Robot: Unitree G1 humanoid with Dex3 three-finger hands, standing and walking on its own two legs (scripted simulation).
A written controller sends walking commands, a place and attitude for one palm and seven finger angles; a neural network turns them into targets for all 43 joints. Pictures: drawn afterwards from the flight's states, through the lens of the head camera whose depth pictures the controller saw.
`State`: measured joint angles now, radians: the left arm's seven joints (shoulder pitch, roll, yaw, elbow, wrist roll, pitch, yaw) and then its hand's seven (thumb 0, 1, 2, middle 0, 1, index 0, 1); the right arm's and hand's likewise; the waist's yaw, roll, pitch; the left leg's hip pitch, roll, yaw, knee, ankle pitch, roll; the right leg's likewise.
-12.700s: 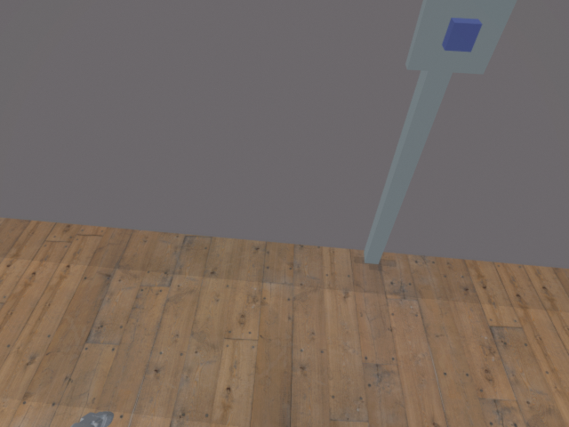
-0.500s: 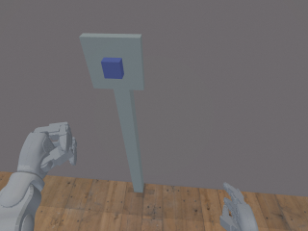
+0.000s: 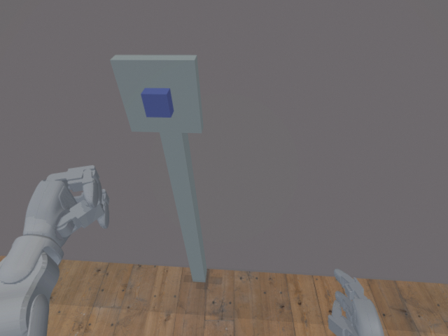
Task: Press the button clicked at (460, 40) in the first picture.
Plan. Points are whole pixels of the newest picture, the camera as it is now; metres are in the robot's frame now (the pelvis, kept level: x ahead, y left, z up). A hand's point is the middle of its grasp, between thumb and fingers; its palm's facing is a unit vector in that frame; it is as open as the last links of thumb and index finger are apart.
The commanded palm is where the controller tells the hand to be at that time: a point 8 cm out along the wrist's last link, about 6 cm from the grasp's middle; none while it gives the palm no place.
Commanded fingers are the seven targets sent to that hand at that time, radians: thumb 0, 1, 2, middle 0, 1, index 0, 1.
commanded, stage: raise the hand and make a fist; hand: left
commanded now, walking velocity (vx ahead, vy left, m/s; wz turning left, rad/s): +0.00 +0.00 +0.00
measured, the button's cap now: (158, 102) +0.54 +0.22 +0.19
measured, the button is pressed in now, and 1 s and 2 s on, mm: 0 0 0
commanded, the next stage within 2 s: aim a knuckle at the button in 0.04 s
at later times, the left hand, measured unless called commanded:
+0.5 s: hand (123, 179) +0.30 +0.20 +0.18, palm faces +0.08 -1.00 -0.04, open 3.1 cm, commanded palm +0.26 +0.25 +0.18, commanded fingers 0.00 0.90 0.90 -1.30 -1.50 -1.30 -1.50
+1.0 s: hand (144, 154) +0.37 +0.20 +0.17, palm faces +0.06 -1.00 +0.00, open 3.1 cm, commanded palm +0.35 +0.25 +0.16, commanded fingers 0.00 0.90 0.90 -1.30 -1.50 -1.30 -1.50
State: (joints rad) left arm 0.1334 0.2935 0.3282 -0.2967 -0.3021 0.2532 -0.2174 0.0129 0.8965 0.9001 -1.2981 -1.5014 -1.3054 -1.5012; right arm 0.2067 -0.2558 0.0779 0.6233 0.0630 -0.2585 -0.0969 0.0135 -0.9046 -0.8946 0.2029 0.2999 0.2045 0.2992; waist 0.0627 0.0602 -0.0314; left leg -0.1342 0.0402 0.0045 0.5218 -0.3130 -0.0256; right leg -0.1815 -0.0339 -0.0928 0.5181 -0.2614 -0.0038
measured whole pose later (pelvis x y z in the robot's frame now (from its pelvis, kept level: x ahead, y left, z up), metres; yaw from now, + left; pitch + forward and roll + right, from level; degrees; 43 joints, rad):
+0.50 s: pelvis +0.00 +0.00 +0.00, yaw +0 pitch -4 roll +0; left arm -0.13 0.29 0.29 -0.02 -0.26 0.23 -0.20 0.01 0.90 0.90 -1.30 -1.50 -1.31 -1.50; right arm 0.20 -0.25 0.08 0.64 0.06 -0.25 -0.11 0.01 -0.90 -0.89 0.20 0.30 0.21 0.30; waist 0.04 0.06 -0.01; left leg -0.15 0.04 0.01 0.51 -0.30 -0.03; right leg -0.20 -0.04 -0.09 0.52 -0.25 -0.01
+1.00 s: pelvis +0.00 +0.01 +0.00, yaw -1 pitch -1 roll +0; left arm -0.41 0.29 0.27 0.33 -0.21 0.14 -0.16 0.01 0.90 0.90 -1.30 -1.50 -1.30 -1.50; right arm 0.23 -0.25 0.07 0.66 0.06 -0.17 -0.11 0.01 -0.90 -0.89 0.20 0.30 0.21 0.30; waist 0.01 0.04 -0.02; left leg -0.19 0.03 0.03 0.50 -0.29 -0.01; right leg -0.25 -0.04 -0.07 0.51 -0.24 0.01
